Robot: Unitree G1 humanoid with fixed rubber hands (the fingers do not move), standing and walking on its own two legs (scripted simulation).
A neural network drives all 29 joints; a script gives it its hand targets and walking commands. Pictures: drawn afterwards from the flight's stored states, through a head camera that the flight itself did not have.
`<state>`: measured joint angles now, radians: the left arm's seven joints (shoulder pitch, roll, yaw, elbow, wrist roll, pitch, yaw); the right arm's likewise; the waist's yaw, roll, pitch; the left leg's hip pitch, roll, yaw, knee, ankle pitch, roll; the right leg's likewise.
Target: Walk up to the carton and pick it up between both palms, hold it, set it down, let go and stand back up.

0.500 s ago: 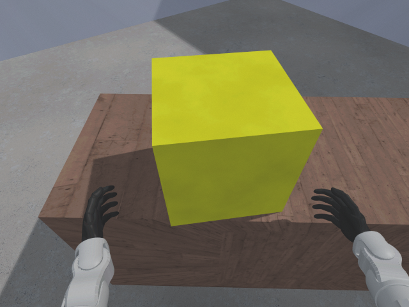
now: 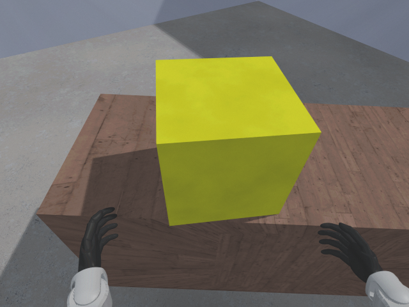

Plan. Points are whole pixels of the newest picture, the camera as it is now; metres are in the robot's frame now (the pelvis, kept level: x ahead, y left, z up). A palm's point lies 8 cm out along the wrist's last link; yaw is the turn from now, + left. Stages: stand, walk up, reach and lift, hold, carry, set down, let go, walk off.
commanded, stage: set down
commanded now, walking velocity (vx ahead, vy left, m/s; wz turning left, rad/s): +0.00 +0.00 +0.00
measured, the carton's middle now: (220, 141) +0.52 -0.01 +0.04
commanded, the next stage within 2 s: let go in 1.76 s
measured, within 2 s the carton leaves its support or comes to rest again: neither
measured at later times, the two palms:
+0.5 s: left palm (97, 263) +0.22 +0.21 +0.00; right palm (367, 271) +0.24 -0.30 -0.01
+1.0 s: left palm (93, 275) +0.21 +0.22 -0.03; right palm (354, 281) +0.23 -0.27 -0.03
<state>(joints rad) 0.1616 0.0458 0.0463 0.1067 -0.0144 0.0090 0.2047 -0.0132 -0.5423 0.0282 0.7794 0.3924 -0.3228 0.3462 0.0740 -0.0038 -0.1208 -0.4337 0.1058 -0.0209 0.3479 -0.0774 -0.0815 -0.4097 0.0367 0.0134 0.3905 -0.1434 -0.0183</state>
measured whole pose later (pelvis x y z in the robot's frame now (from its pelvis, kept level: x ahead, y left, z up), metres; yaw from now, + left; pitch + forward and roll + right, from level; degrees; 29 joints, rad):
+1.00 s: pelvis +0.01 +0.00 +0.00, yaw +0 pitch +6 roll +0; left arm 0.21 0.10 0.04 0.18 -0.01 0.05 0.12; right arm 0.10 -0.44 0.02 0.72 0.39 -0.29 0.20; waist 0.07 -0.04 -0.02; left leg -0.35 0.09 -0.02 0.36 -0.12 -0.08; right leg -0.33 0.03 0.02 0.42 -0.19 -0.01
